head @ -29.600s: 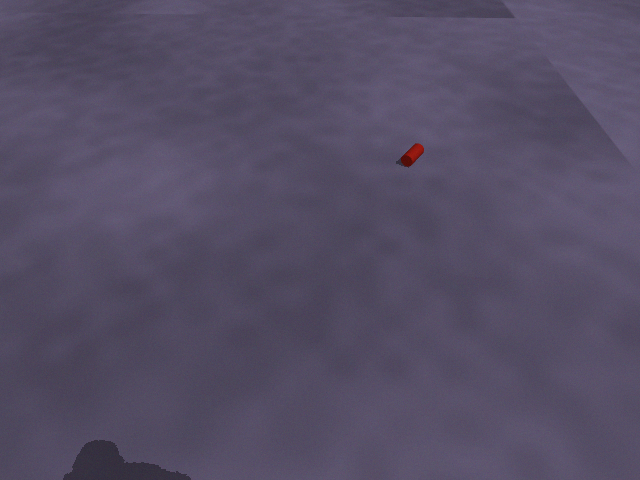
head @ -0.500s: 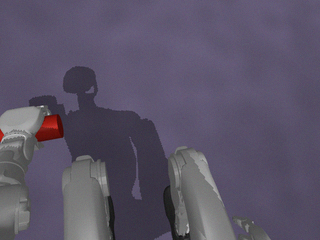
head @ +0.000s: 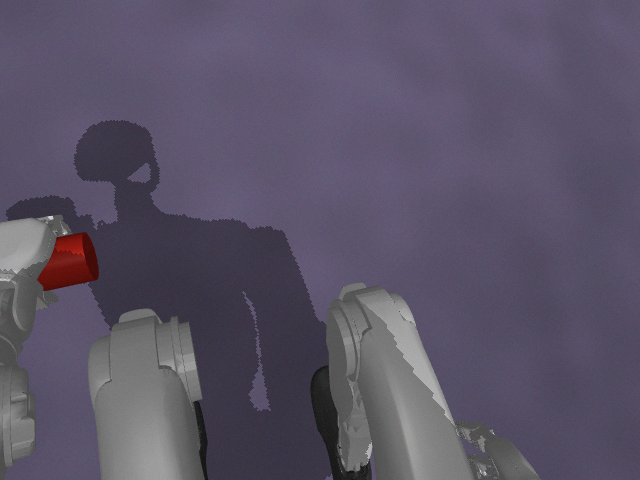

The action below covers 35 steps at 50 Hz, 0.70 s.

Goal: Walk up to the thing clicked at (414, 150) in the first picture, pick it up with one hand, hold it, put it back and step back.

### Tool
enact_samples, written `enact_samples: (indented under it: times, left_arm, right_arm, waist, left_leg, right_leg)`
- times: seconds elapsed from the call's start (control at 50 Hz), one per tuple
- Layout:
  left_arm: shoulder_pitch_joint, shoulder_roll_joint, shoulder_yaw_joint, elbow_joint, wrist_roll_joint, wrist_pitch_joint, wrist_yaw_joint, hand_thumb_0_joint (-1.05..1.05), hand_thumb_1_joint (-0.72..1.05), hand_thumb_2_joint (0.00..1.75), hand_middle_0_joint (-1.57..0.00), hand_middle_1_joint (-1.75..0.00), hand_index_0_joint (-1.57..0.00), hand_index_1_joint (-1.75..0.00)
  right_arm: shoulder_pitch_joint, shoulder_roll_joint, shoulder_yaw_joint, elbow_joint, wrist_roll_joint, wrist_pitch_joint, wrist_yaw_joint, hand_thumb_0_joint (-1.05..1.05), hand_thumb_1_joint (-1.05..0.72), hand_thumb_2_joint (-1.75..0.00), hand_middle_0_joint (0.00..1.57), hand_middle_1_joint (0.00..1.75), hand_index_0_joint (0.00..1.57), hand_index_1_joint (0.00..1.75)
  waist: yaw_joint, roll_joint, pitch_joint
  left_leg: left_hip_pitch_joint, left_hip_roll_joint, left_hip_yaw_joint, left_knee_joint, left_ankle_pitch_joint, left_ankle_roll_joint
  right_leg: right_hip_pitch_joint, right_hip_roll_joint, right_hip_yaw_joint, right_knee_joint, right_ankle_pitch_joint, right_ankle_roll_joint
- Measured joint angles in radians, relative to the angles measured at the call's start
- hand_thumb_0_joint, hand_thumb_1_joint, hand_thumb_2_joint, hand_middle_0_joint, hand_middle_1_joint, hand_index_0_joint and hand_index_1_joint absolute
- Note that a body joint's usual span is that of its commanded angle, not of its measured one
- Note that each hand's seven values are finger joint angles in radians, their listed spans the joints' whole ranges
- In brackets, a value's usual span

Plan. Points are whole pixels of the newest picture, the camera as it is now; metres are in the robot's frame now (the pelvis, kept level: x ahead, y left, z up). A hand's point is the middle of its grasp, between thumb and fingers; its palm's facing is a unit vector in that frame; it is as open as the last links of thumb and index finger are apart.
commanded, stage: rest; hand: left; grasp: from above
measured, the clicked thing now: (34, 267) +0.40 +0.33 -0.20
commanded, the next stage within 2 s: open in 1.50 s
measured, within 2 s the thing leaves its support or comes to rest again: rests again in 1.28 s
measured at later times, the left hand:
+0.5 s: hand (49, 276) +0.39 +0.32 -0.23, palm faces -0.44 -0.16 -0.88, open 9.5 cm
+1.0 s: hand (55, 277) +0.40 +0.32 -0.25, palm faces -0.43 -0.17 -0.89, open 9.5 cm
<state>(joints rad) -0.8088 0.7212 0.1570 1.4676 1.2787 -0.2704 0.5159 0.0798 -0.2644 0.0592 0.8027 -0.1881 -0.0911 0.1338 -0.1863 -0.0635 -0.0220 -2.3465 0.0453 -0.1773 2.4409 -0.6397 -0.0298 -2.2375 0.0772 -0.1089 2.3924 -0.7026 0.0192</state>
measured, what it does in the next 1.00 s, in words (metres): stands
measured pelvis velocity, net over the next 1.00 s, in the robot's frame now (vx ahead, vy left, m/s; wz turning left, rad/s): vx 0.01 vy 0.01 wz -0.07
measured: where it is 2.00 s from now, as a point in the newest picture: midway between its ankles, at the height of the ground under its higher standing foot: (270, 465)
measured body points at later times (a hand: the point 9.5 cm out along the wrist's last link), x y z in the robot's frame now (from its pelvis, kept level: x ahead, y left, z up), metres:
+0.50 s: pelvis +0.00 +0.00 -0.02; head +0.24 +0.09 +0.35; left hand +0.41 +0.33 -0.18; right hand +0.08 -0.27 -0.12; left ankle +0.09 +0.14 -0.28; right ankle +0.10 -0.11 -0.28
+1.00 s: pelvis +0.01 +0.01 -0.03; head +0.25 +0.11 +0.34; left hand +0.41 +0.33 -0.20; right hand +0.08 -0.25 -0.12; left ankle +0.09 +0.14 -0.28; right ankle +0.10 -0.11 -0.28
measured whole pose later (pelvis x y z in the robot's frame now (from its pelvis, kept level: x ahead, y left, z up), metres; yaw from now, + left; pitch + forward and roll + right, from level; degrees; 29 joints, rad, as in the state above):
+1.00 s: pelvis +0.01 +0.01 -0.03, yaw -4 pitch +26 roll -11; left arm -0.80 0.83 0.21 1.63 1.28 -0.28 0.66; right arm 0.04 -0.28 0.17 0.81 -0.30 -0.19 0.24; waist -0.25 -0.11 0.07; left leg -2.37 0.05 -0.25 2.57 -0.69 -0.03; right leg -2.24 0.11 -0.16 2.47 -0.72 0.04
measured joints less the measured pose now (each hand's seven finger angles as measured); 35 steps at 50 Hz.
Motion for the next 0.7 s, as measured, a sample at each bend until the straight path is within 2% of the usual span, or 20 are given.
enact_samples:
  times: [0.1,0.2,0.26,0.34,0.46,0.58,0.7]
  left_arm:
    - [0.004,0.005,0.003,0.013,0.001,0.012,0.024,-0.01,0.06,0.53,-0.74,-0.53,-0.73,-0.51]
    - [-0.001,0.029,0.032,0.049,0.004,0.01,0.038,-0.01,0.06,0.53,-0.74,-0.52,-0.74,-0.51]
    - [-0.013,0.042,0.023,0.08,-0.007,0.009,0.043,-0.01,0.06,0.53,-0.74,-0.52,-0.74,-0.51]
    - [-0.01,0.064,0.054,0.1,0.005,-0.007,0.053,-0.01,0.06,0.52,-0.74,-0.52,-0.73,-0.51]
    - [-0.003,0.08,0.054,0.113,0.013,-0.024,0.074,-0.01,0.06,0.52,-0.74,-0.52,-0.73,-0.51]
    - [0.003,0.096,0.077,0.131,0.029,-0.029,0.112,-0.01,0.06,0.52,-0.74,-0.52,-0.73,-0.51]
    - [0.001,0.105,0.081,0.143,0.02,-0.013,0.131,-0.01,0.06,0.52,-0.74,-0.52,-0.74,-0.51]
  right_arm:
    - [0.002,0.002,0.007,0.005,-0.009,-0.007,0.009,0.0,-0.9,-0.9,0.2,0.3,0.2,0.3]
    - [-0.005,0.001,0.023,0.0,-0.024,-0.016,0.02,0.0,-0.9,-0.9,0.2,0.3,0.2,0.3]
    - [-0.007,-0.002,0.034,-0.002,-0.033,-0.022,0.027,0.0,-0.9,-0.9,0.2,0.3,0.2,0.3]
    - [-0.012,-0.004,0.048,-0.005,-0.048,-0.03,0.033,0.0,-0.89,-0.9,0.2,0.3,0.2,0.3]
    - [-0.014,-0.008,0.064,-0.002,-0.068,-0.042,0.047,0.0,-0.89,-0.9,0.2,0.3,0.2,0.3]
    - [-0.025,-0.012,0.078,0.005,-0.091,-0.06,0.061,0.0,-0.89,-0.9,0.2,0.3,0.2,0.3]
    - [-0.035,-0.013,0.082,0.01,-0.105,-0.076,0.076,0.0,-0.89,-0.9,0.2,0.3,0.2,0.3]
  waist:
    - [-0.009,-0.003,0.006]
    - [-0.021,-0.004,0.018]
    - [-0.026,-0.007,0.025]
    - [-0.036,-0.013,0.041]
    - [-0.043,-0.027,0.059]
    - [-0.051,-0.038,0.072]
    - [-0.058,-0.042,0.08]
  left_leg:
    - [-0.008,0.0,-0.004,0.017,-0.007,0.0]
    - [-0.013,0.002,-0.014,0.033,-0.013,-0.001]
    - [-0.019,0.002,-0.02,0.044,-0.014,-0.001]
    - [-0.023,0.002,-0.032,0.06,-0.017,-0.004]
    - [-0.026,0.0,-0.045,0.083,-0.024,-0.008]
    - [-0.029,-0.001,-0.058,0.104,-0.031,-0.012]
    - [-0.033,0.0,-0.064,0.118,-0.037,-0.008]
  right_leg:
    - [-0.005,0.002,-0.002,0.014,-0.007,0.001]
    - [-0.011,0.007,-0.01,0.024,-0.006,0.004]
    - [-0.017,0.009,-0.014,0.031,-0.005,0.005]
    - [-0.018,0.012,-0.023,0.04,-0.004,0.005]
    - [-0.02,0.015,-0.032,0.057,-0.006,0.005]
    - [-0.022,0.019,-0.042,0.071,-0.009,0.005]
    - [-0.022,0.023,-0.045,0.078,-0.012,0.011]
